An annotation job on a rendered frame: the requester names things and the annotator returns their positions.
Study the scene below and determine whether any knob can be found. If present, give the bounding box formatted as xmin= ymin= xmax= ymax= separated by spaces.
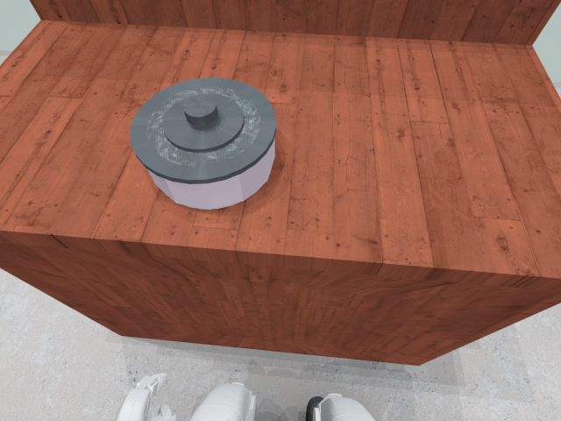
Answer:
xmin=183 ymin=95 xmax=218 ymax=126

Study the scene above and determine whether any pot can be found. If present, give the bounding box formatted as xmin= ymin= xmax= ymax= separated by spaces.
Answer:
xmin=148 ymin=140 xmax=275 ymax=210

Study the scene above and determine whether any left robot hand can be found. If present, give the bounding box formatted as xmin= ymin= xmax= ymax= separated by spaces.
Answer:
xmin=115 ymin=373 xmax=176 ymax=421

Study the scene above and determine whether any right robot thigh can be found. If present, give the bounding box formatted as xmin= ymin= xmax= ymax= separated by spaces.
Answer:
xmin=313 ymin=397 xmax=375 ymax=421

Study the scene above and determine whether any lid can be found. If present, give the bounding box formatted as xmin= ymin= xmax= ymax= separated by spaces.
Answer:
xmin=130 ymin=77 xmax=276 ymax=184

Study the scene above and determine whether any robot right shin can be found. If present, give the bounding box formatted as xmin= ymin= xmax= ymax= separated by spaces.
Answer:
xmin=320 ymin=394 xmax=342 ymax=403

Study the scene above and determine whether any table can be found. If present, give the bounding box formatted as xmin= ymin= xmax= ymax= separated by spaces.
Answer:
xmin=0 ymin=0 xmax=561 ymax=366

